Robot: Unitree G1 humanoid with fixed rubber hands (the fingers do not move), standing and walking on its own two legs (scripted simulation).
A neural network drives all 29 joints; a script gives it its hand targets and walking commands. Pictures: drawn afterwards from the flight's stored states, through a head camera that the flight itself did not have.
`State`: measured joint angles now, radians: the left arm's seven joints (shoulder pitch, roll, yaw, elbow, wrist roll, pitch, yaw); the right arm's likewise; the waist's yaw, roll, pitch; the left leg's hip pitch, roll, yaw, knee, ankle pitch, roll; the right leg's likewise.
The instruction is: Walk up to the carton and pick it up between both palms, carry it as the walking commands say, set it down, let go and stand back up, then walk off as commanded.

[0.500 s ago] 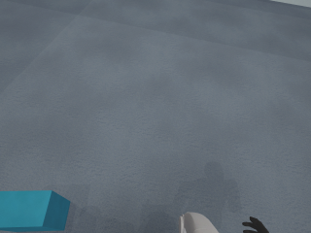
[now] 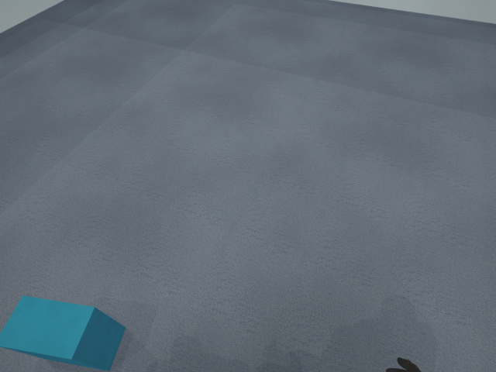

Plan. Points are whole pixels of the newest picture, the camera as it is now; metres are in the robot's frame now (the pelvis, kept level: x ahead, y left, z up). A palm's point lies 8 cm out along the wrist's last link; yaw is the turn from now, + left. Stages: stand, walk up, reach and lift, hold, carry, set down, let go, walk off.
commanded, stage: stand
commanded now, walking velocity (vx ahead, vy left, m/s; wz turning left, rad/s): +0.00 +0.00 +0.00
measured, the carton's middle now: (68, 335) +0.32 +0.66 -0.62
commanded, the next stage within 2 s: none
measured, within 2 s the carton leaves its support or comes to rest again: neither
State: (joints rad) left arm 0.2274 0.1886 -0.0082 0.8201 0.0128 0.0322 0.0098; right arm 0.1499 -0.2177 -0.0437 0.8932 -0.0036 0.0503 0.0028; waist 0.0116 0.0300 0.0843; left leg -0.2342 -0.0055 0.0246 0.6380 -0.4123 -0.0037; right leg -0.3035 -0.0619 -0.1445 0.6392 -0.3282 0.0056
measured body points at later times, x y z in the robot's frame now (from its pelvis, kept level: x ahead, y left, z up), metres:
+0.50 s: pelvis +0.06 -0.01 +0.02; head +0.07 -0.01 +0.46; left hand +0.07 +0.21 -0.14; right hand +0.06 -0.23 -0.15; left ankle -0.04 +0.09 -0.72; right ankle +0.00 -0.12 -0.72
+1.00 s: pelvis +0.10 -0.04 +0.01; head +0.10 -0.04 +0.46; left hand +0.08 +0.17 -0.15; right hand +0.05 -0.23 -0.16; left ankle -0.04 +0.09 -0.72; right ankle +0.00 -0.12 -0.72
